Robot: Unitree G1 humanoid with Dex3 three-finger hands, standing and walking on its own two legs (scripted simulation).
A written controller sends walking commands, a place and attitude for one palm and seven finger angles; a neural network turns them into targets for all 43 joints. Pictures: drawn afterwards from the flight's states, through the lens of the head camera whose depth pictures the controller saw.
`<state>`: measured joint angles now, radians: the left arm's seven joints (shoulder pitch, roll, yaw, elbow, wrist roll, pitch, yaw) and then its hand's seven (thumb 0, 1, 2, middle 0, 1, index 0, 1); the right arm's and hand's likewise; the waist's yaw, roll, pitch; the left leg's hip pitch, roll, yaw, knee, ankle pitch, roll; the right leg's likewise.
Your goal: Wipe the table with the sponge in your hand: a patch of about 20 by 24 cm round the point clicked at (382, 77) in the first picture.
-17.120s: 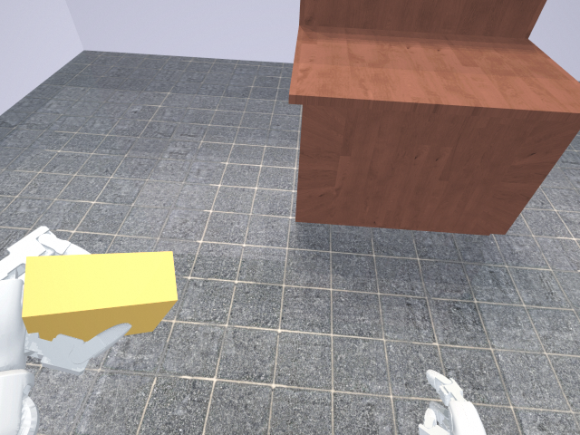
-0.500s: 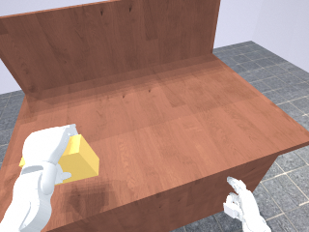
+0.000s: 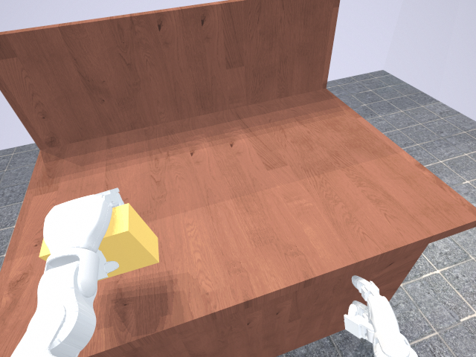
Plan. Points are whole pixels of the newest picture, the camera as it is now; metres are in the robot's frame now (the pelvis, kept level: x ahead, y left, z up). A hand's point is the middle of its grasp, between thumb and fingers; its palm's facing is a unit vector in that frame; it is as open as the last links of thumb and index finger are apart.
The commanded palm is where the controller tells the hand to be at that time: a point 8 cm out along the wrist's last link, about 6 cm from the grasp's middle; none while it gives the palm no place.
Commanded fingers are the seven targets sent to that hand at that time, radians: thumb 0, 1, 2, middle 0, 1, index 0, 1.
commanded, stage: move the sponge above the wiping area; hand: left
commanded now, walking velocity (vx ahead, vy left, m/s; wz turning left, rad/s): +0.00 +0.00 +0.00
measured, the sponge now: (112, 251) +0.24 +0.27 +0.06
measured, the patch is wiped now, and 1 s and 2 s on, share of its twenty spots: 0.00 0.00 0.00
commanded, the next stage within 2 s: none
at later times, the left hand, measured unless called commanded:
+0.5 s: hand (98, 245) +0.24 +0.28 +0.09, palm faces +0.05 -0.09 -1.00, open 9.6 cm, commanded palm +0.20 +0.27 +0.14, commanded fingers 0.00 0.10 1.30 -1.20 -1.60 -1.20 -1.60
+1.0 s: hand (88, 254) +0.23 +0.30 +0.07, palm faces +0.03 -0.12 -0.99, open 9.6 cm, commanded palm +0.19 +0.28 +0.14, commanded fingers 0.00 0.10 1.30 -1.20 -1.60 -1.20 -1.60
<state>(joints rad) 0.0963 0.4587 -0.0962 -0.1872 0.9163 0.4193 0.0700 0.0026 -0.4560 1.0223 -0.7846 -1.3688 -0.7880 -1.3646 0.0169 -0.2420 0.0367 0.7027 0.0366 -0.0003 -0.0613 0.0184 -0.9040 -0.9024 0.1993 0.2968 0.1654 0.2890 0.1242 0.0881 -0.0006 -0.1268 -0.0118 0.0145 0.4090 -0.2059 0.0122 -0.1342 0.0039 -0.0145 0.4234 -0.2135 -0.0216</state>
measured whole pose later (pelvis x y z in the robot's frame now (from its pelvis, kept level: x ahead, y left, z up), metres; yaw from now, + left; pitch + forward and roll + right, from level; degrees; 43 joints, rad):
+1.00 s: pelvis +0.01 +0.00 +0.00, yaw +1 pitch -3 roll +0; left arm 0.15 0.46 -0.04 -0.10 0.89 0.42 0.04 0.00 -0.45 1.02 -0.78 -1.37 -0.78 -1.37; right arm 0.02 -0.27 0.02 0.70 0.05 0.00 -0.08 0.02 -0.90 -0.90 0.20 0.30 0.16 0.28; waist 0.11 0.09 -0.01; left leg -0.14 -0.02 0.00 0.42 -0.22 0.02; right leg -0.14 0.00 -0.03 0.41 -0.22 -0.02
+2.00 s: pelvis +0.00 -0.01 +0.00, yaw +1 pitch -4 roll +0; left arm 0.12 0.44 -0.11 -0.09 0.92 0.36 0.01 0.00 -0.46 1.03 -0.78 -1.37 -0.79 -1.37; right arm 0.03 -0.26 0.05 0.68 0.03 -0.02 -0.07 0.02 -0.90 -0.90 0.20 0.30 0.23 0.32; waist 0.12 0.09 0.01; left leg -0.14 0.00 -0.01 0.42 -0.21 0.00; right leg -0.14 0.02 -0.03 0.42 -0.22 -0.04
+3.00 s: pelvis +0.00 -0.01 +0.00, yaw +0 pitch -5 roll +0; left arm 0.11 0.46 -0.08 -0.12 0.91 0.45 0.09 0.00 -0.46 1.03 -0.78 -1.37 -0.79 -1.36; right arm 0.01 -0.24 0.05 0.72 0.05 0.01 -0.05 0.02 -0.90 -0.90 0.20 0.30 0.18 0.29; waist 0.13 0.09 -0.01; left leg -0.12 0.01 -0.01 0.41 -0.21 -0.01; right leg -0.12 0.03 -0.02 0.42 -0.21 -0.04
